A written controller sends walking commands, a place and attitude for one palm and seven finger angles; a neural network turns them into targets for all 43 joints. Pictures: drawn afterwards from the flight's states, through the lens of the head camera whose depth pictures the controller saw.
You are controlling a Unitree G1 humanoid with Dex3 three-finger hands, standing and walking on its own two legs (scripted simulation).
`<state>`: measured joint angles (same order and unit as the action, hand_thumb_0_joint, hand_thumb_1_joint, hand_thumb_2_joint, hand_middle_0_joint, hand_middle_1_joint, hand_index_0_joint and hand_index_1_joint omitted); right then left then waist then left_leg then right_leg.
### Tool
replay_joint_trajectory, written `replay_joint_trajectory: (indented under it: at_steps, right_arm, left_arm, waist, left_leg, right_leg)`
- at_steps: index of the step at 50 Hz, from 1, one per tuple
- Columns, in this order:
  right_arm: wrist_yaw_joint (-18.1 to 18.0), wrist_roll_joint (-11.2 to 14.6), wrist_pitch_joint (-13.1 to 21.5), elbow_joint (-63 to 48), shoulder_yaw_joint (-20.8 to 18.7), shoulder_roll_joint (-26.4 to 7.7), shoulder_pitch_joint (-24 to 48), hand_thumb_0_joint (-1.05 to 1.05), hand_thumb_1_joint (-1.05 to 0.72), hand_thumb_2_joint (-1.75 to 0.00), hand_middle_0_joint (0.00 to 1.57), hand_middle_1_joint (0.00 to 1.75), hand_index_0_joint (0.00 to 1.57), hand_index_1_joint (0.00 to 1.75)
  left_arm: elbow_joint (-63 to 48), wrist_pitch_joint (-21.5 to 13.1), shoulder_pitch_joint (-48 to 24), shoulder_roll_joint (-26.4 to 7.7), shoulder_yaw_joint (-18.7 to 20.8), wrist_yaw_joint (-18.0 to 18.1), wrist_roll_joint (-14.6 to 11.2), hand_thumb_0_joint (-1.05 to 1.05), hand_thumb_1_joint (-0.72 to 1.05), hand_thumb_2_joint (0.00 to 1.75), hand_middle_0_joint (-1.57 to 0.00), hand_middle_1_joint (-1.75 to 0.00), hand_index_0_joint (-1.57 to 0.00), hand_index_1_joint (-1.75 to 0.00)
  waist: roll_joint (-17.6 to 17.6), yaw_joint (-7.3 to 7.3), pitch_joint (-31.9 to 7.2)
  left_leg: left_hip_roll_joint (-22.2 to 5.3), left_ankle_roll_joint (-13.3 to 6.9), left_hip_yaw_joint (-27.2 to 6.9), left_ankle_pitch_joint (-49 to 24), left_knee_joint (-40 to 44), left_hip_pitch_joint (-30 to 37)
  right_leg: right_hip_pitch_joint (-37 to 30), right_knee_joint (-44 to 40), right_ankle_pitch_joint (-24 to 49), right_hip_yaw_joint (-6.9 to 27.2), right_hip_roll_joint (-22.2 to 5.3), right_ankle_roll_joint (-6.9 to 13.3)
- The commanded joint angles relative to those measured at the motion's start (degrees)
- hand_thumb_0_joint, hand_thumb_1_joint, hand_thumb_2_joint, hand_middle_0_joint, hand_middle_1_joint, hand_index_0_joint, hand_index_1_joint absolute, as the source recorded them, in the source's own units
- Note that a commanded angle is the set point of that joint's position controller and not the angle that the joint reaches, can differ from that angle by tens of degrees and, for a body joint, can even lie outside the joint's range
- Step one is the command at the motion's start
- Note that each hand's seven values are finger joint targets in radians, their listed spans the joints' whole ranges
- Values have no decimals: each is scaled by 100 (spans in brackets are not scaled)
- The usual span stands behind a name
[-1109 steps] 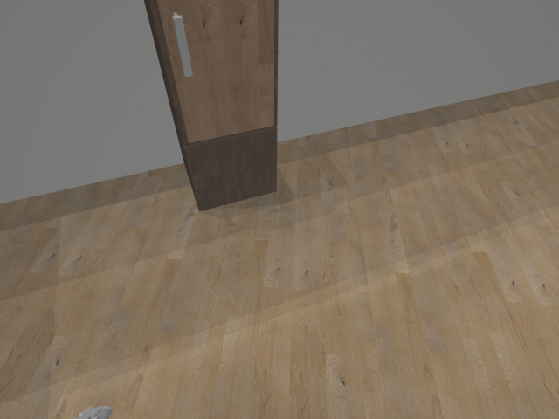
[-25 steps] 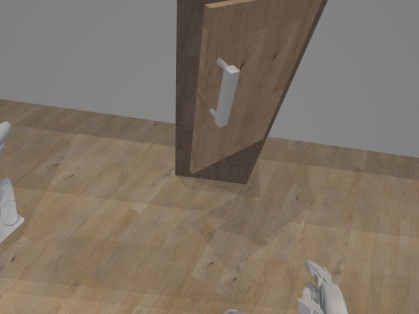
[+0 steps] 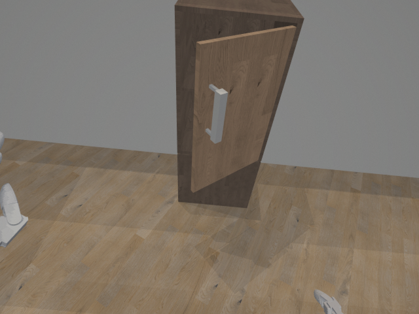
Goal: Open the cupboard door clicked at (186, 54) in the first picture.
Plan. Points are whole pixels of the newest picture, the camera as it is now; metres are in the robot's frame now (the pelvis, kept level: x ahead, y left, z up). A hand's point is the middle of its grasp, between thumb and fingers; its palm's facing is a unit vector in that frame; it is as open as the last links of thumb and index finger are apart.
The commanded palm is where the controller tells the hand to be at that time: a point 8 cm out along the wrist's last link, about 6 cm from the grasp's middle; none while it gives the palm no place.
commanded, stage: stop stepping back and stand still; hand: left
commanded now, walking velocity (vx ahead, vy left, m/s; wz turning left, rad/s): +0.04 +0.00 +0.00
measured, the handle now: (214, 114) +0.67 +0.02 +0.04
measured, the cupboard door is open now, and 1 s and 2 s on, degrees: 39 39 39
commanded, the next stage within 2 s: let the arm hang, fingers relaxed in 0.44 s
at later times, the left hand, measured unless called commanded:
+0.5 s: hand (40, 212) +0.21 +0.26 +0.16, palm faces +0.37 -0.80 -0.48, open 7.4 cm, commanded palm +0.15 +0.30 +0.18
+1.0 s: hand out of the picture -0.05 +0.19 -0.17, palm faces +0.02 -0.98 -0.19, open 7.1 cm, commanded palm none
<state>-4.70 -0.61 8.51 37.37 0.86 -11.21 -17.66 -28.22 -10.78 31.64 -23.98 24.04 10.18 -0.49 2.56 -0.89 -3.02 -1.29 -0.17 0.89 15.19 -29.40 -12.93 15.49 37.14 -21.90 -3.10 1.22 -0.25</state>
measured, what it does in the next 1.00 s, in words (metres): stands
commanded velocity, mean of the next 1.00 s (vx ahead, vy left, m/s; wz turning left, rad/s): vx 0.00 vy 0.00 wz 0.00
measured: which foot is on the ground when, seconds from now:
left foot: down 0.00-1.00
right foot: down 0.00-1.00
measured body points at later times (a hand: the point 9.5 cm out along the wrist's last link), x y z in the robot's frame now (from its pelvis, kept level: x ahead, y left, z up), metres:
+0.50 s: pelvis +0.01 +0.00 +0.00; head +0.01 +0.01 +0.45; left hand +0.19 +0.30 +0.19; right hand +0.18 -0.23 -0.07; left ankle +0.01 +0.10 -0.74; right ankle +0.00 -0.10 -0.74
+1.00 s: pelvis -0.02 +0.00 +0.00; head +0.00 +0.01 +0.45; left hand -0.05 +0.24 -0.16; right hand -0.03 -0.25 -0.15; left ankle +0.01 +0.10 -0.74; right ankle +0.00 -0.10 -0.74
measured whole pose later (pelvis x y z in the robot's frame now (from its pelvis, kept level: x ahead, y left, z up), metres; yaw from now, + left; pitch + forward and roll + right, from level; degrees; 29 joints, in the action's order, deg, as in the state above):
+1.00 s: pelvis -0.02 +0.00 +0.00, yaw +1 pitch -1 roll -1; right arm -0.3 -1.2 -2.0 60.9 0.6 -12.2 -17.8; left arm 60.0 1.3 19.7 -11.8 -0.2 0.4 0.4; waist 0.7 0.1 4.0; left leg 0.7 -1.4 0.5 11.3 -26.6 -14.3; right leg 12.4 25.0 -11.5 -4.1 0.5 1.6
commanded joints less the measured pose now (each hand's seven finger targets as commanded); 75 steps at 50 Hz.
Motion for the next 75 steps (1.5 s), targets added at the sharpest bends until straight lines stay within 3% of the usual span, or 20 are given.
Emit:
replay_joint_trajectory:
  at_steps: [1,3,6,9,11,13,16,17,22,26,27,28,30,32,35,37,40,45,51,75]
  right_arm:
    - [-54,26,305,-858,-294,-827,852,0,-90,-90,20,30,20,30]
    - [-5,32,253,-871,-318,-769,855,0,-90,-90,20,30,20,30]
    - [40,96,192,-804,-373,-745,882,0,-90,-90,20,30,20,30]
    - [50,70,162,-868,-253,-635,943,0,-90,-90,20,30,20,30]
    - [-26,31,175,-914,-271,-708,1046,0,-90,-90,20,30,20,30]
    - [-38,44,178,-1049,-298,-777,1071,0,-90,-90,20,30,20,30]
    - [-27,30,226,-1036,-260,-702,1017,0,-90,-90,20,30,20,30]
    - [-19,49,234,-1035,-265,-704,979,0,-90,-90,20,30,20,30]
    - [33,116,128,-1080,-306,-753,968,0,-90,-90,20,30,20,30]
    - [16,108,16,-1096,-319,-770,1105,0,-90,-90,20,30,20,30]
    - [529,74,202,361,-587,-1711,1187,0,-90,-90,20,30,20,30]
    - [539,75,-165,358,-569,-1340,756,0,-90,-90,20,30,20,30]
    - [516,6,-367,288,-421,-1218,823,0,-90,-90,20,30,20,30]
    - [494,-64,-448,279,-343,-1209,937,0,-90,-90,20,30,20,30]
    - [473,-86,-567,524,-324,-1226,871,0,-90,-90,20,30,20,30]
    - [485,-94,-687,781,-279,-1113,805,0,-90,-90,20,30,20,30]
    - [470,-102,-755,1184,-175,-942,746,0,-90,-90,20,30,20,30]
    - [399,-71,-820,1692,-155,-745,434,0,-90,-90,20,30,20,30]
    - [356,-42,-880,2125,-228,-748,-37,0,-90,-90,20,30,20,30]
    - [336,-55,-770,2538,-236,-629,135,0,-90,-90,20,30,20,30]
  left_arm:
    - [-484,-310,-371,-795,457,11,7,0,90,90,-20,-30,-20,-30]
    - [-526,-363,-558,-996,568,-31,-82,0,90,90,-20,-30,-20,-30]
    - [-531,-332,-475,-901,513,-44,-133,0,90,90,-20,-30,-20,-30]
    - [-901,-412,-345,-991,668,-67,-126,0,90,90,-20,-30,-20,-30]
    - [-1239,-466,-289,-1125,804,-64,-149,0,90,90,-20,-30,-20,-30]
    - [-1485,-525,-129,-1108,792,-72,-148,0,90,90,-20,-30,-20,-30]
    - [-1575,-537,-180,-1135,764,-95,-91,0,90,90,-20,-30,-20,-30]
    - [-1489,-541,-156,-1063,719,-99,-98,0,90,90,-20,-30,-20,-30]
    - [-779,-454,156,-811,612,-146,-190,0,90,90,-20,-30,-20,-30]
    - [-535,-400,112,-845,648,-158,-229,0,90,90,-20,-30,-20,-30]
    - [3563,472,-598,-60,-1725,-939,404,0,90,90,-20,-30,-20,-30]
    - [3761,872,-600,156,-1623,-1012,309,0,90,90,-20,-30,-20,-30]
    - [3998,1013,-752,385,-1728,-1034,262,0,90,90,-20,-30,-20,-30]
    - [4544,1002,-995,260,-1802,-1036,281,0,90,90,-20,-30,-20,-30]
    - [5560,989,-1423,-1,-1890,-1015,295,0,90,90,-20,-30,-20,-30]
    - [6186,1017,-1709,-32,-2015,-988,235,0,90,90,-20,-30,-20,-30]
    - [7034,1039,-1663,164,-2179,-954,163,0,90,90,-20,-30,-20,-30]
    - [8105,1019,-1290,345,-2190,-923,112,0,90,90,-20,-30,-20,-30]
    - [8744,1017,-1311,436,-2224,-911,112,0,90,90,-20,-30,-20,-30]
    - [9072,943,-1614,470,-2192,-854,118,0,90,90,-20,-30,-20,-30]
  waist:
    - [-596,-1,482]
    - [356,-39,201]
    - [475,70,34]
    - [416,-12,-21]
    - [-459,1,-179]
    - [-1151,150,-374]
    - [-1466,87,-404]
    - [-1201,82,-404]
    - [-450,26,-387]
    - [-275,30,-99]
    - [-451,-182,352]
    - [-463,-103,-55]
    - [-679,-12,50]
    - [131,103,7]
    - [1126,57,-96]
    - [537,-31,205]
    - [-756,21,412]
    - [-1325,96,201]
    - [-328,36,701]
    - [-274,78,695]
  left_leg:
    - [-514,-286,-351,498,441,-1023]
    - [-16,-62,88,334,-783,-1123]
    - [-13,-23,-77,719,-1748,-1237]
    - [-123,-82,-87,289,-363,-677]
    - [-163,-85,-216,-1152,708,132]
    - [-736,-274,-809,-2179,746,454]
    - [-654,-123,-599,-3484,562,563]
    - [-669,-99,-534,-3533,513,579]
    - [-388,-15,-305,-2267,392,133]
    - [-273,-52,-323,-1012,626,-107]
    - [-439,-208,-486,-1529,-223,-504]
    - [-486,-182,-486,-1478,80,-277]
    - [-769,-453,-934,-697,554,-907]
    - [-760,-550,-1136,-753,629,-1057]
    - [-227,-325,-658,-748,173,-485]
    - [-84,-250,-506,-660,158,-118]
    - [-263,-248,-705,-525,756,-180]
    - [-276,-212,-718,79,984,-337]
    - [-326,-247,-756,332,1080,-275]
    - [-374,-219,-652,-629,1206,45]
  right_leg:
    - [-682,-1565,627,546,-311,221]
    - [-526,-2057,964,2048,-1366,721]
    - [-564,-2279,694,2252,-1626,952]
    - [-662,-1710,2145,1262,-1340,730]
    - [-576,-1148,2179,718,-774,318]
    - [-417,-874,1842,489,-335,33]
    - [-534,-656,2264,274,-265,43]
    - [-603,-762,2210,269,-260,38]
    - [-1007,-1248,3165,665,-492,126]
    - [-719,-1688,2164,858,-558,153]
    - [170,-811,2472,523,-876,309]
    - [185,-815,1890,644,-713,284]
    - [188,-418,517,333,-420,128]
    - [-215,-500,631,446,-382,145]
    - [-223,-1288,1247,995,-867,363]
    - [228,-1535,900,1105,-1000,501]
    - [30,-1512,604,926,-701,351]
    - [-608,-1703,615,794,-684,387]
    - [-202,-2005,65,715,-669,408]
    - [-440,-1940,912,677,-751,342]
